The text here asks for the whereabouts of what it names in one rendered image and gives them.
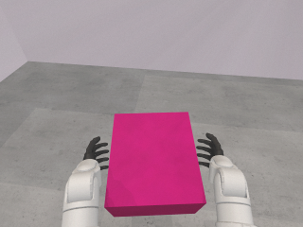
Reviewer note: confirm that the robot left hand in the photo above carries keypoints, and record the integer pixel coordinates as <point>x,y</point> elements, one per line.
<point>91,154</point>

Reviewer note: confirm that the robot right forearm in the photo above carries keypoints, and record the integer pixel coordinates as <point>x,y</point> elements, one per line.
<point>231,194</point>

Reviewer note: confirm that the robot right hand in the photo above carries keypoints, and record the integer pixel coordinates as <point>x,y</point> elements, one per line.
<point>214,150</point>

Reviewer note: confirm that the robot left forearm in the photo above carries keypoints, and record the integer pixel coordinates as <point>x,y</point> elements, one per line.
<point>81,195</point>

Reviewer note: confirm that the carton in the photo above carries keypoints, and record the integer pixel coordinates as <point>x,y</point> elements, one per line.
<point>153,166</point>

